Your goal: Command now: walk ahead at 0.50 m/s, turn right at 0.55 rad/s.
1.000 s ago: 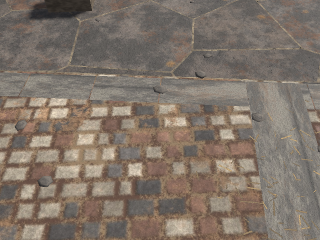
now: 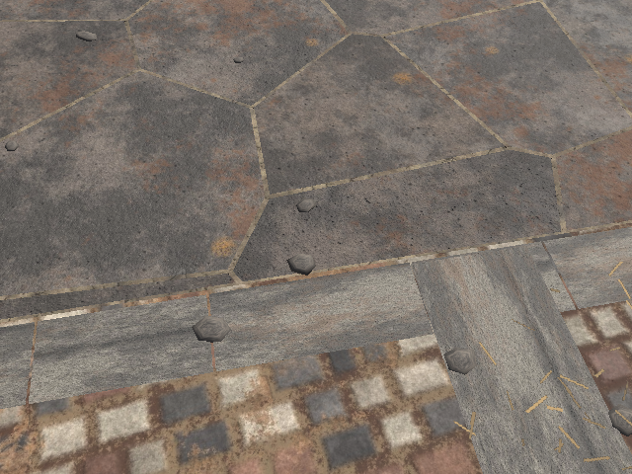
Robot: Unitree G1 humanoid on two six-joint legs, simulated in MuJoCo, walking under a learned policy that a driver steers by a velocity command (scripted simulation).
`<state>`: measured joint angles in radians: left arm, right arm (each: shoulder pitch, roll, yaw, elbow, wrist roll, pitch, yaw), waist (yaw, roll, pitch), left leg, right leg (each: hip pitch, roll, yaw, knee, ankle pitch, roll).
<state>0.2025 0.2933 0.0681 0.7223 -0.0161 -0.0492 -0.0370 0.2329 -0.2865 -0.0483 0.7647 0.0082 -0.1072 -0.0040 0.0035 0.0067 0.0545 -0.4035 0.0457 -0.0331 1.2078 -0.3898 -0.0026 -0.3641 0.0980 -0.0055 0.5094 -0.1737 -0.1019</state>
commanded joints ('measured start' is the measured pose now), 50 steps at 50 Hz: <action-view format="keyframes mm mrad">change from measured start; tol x32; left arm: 1 12 107 28 -80 11 -16 15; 50 16 54 10 -37 29 -55 16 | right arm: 1 -8 -126 -37 -93 -20 -14 -2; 50 96 -95 -25 18 22 46 4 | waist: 1 -16 -32 -105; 16 -12 -129 -97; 19 -65 321 -386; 50 2 -115 -82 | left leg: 1 -225 69 -55 -80 69 -19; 16 97 -41 2 -760 354 33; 19 748 358 -772 -896 -38 316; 31 274 143 -128 -1065 408 219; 42 352 133 -54 -692 790 124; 44 -229 -85 5 -61 -145 27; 50 -227 86 -73 -49 106 8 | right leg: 1 241 -270 383 -269 235 -210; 15 253 -258 377 -111 154 -81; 20 -415 -58 206 794 -347 71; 39 -215 -141 19 9 133 69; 42 189 -104 -11 -56 126 3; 44 801 -523 610 -94 3 -210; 50 262 -358 210 -330 73 -101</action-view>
